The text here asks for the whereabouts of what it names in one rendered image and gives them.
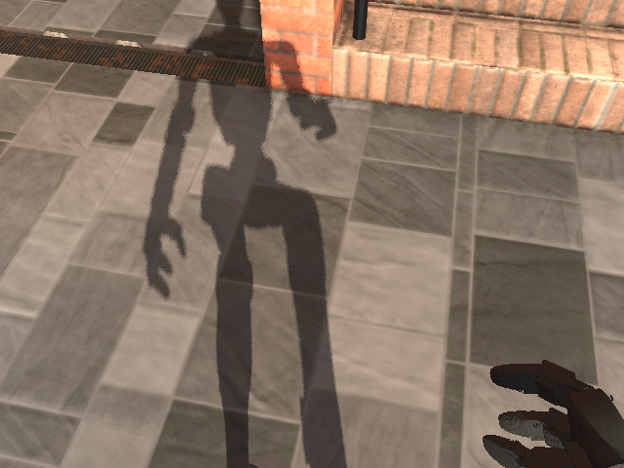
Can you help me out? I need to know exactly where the right robot hand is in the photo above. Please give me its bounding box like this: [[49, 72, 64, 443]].
[[483, 360, 624, 468]]

